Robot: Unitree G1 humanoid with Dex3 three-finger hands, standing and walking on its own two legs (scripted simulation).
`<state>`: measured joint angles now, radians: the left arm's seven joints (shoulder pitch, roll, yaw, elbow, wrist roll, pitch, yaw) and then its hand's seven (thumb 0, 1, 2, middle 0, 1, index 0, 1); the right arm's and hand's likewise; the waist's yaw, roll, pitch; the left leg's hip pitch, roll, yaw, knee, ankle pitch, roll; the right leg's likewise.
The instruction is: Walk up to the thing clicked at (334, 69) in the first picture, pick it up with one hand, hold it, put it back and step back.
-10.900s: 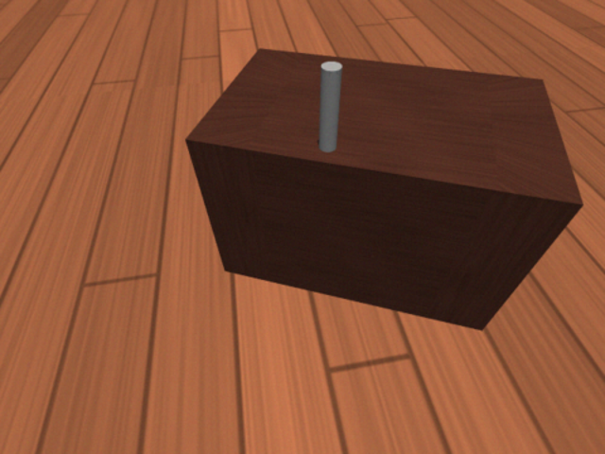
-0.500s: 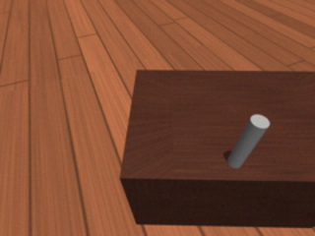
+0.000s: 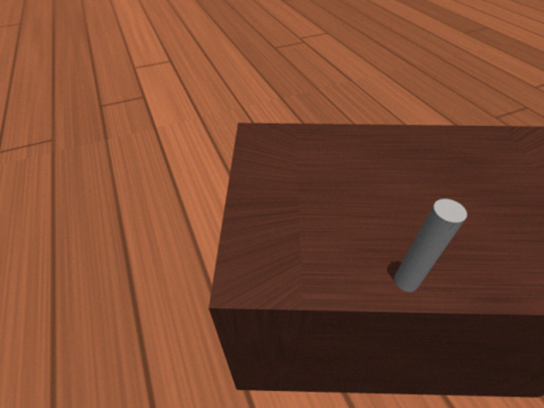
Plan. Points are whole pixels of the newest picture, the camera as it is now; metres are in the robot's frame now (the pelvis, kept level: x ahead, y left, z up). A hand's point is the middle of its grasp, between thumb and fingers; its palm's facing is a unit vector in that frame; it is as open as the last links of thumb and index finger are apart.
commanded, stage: stand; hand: right
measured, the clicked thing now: (425, 250) +0.39 -0.25 -0.02
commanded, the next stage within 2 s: rise first in 0.40 s
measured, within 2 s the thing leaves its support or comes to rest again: neither
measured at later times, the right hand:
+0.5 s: hand out of the picture +0.08 -0.25 -0.15, palm faces -0.02 +0.94 -0.34, open 7.4 cm
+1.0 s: hand (462, 397) +0.17 -0.26 -0.09, palm faces +0.18 +0.92 -0.36, open 15.8 cm
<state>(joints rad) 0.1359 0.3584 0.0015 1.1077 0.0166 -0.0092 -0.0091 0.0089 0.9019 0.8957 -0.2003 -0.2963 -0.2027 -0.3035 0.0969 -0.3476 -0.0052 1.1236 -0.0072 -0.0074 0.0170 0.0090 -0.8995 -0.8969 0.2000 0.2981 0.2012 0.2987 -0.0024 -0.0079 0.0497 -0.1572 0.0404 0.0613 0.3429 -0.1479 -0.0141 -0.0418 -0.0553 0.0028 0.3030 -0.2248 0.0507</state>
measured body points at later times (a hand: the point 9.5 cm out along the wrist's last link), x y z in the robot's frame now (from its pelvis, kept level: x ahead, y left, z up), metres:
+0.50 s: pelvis +0.00 +0.00 +0.00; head +0.01 +0.00 +0.45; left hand +0.07 +0.30 -0.14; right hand +0.08 -0.30 -0.13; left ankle +0.02 +0.13 -0.75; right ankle -0.04 -0.15 -0.75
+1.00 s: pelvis +0.00 -0.01 +0.00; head +0.02 +0.00 +0.44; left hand +0.15 +0.26 -0.11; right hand +0.16 -0.31 -0.07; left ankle +0.02 +0.13 -0.75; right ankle -0.04 -0.15 -0.75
